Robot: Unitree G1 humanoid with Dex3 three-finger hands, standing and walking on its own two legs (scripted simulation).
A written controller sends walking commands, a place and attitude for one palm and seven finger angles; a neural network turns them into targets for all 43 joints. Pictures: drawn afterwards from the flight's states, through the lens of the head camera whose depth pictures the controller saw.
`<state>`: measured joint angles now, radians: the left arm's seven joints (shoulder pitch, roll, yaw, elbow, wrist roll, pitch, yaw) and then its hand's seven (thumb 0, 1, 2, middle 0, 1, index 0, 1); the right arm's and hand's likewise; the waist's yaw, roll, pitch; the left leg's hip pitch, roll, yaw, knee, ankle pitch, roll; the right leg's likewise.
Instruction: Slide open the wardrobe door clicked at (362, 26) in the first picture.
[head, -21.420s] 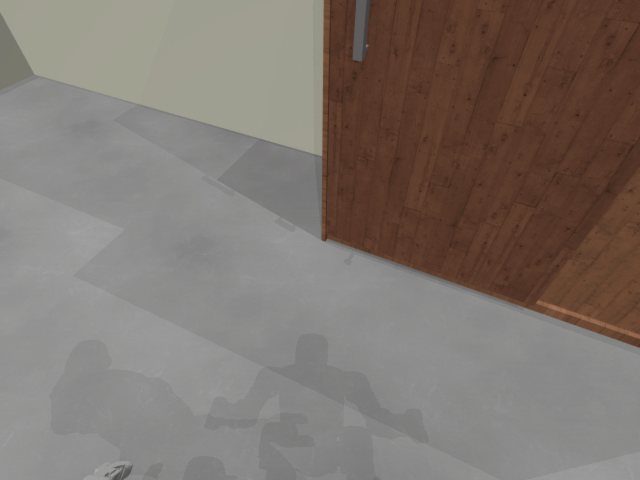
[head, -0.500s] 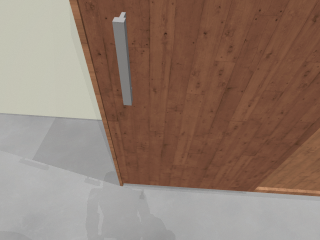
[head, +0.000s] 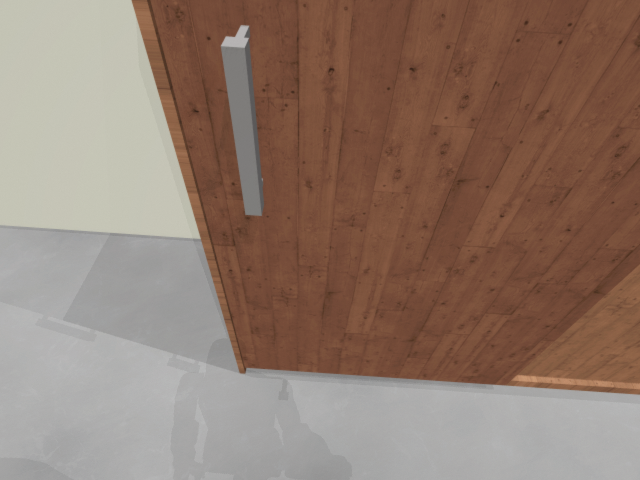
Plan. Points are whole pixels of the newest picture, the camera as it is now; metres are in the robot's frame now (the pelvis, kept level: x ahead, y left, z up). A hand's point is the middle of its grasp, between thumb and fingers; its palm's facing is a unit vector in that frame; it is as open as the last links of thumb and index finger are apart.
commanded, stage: raise the hand with hooked fingers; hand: left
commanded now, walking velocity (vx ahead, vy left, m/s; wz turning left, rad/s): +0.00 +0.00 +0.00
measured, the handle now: (249, 131) +0.51 +0.14 +0.17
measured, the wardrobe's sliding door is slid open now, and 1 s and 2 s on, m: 0.00 0.00 0.00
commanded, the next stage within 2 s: none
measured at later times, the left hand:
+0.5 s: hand (163, 474) +0.13 +0.18 -0.02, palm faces +0.20 -0.98 -0.07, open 9.0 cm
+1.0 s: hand (116, 371) +0.20 +0.22 +0.09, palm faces +0.07 -1.00 -0.06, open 12.0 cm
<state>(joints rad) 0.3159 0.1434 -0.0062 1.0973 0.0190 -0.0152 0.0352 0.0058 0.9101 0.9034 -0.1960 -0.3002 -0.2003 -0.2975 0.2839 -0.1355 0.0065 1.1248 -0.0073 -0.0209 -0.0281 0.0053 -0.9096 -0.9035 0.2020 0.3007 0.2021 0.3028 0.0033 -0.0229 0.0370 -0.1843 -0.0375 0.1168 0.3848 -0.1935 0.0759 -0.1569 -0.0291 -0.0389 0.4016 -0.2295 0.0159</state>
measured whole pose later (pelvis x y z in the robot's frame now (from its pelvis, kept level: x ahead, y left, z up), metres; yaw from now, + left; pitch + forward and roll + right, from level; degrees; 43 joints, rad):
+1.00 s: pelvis +0.00 -0.03 -0.03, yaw +1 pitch +3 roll -1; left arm 0.33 0.33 0.39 -0.04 -0.42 -0.20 -0.42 0.01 -0.06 0.49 -0.26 -0.92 -0.27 -0.92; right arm 0.32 -0.30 0.00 0.63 0.08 -0.29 -0.09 0.02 -0.90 -0.90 0.20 0.30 0.20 0.30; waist 0.02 0.05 -0.06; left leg -0.43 0.01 0.03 0.72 -0.34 0.03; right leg -0.37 0.03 -0.07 0.67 -0.36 -0.03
